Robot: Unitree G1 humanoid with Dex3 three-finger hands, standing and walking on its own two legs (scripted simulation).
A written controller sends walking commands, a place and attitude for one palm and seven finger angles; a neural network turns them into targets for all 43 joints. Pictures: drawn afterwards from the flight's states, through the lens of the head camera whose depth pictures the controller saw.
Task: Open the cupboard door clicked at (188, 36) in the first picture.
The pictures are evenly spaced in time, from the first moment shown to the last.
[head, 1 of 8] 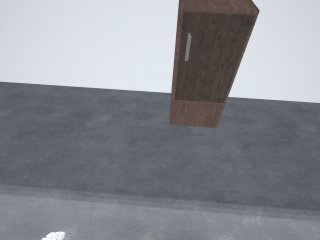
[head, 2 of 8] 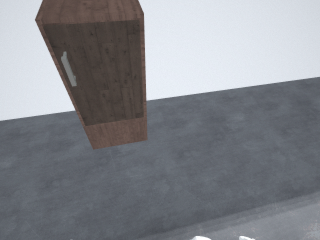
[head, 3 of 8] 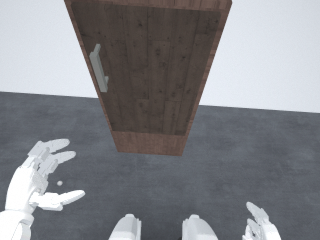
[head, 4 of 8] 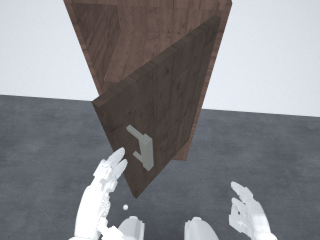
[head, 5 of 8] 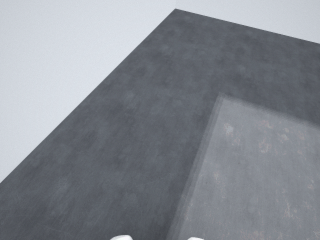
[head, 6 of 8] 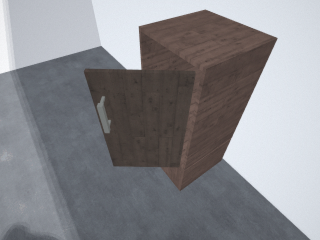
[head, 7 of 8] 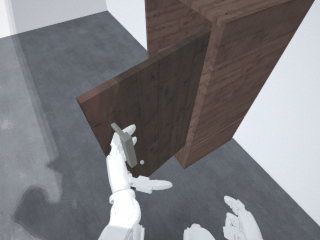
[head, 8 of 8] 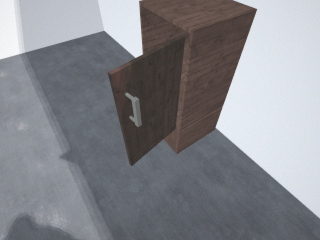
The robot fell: no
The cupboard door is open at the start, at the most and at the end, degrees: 0 101 100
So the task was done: yes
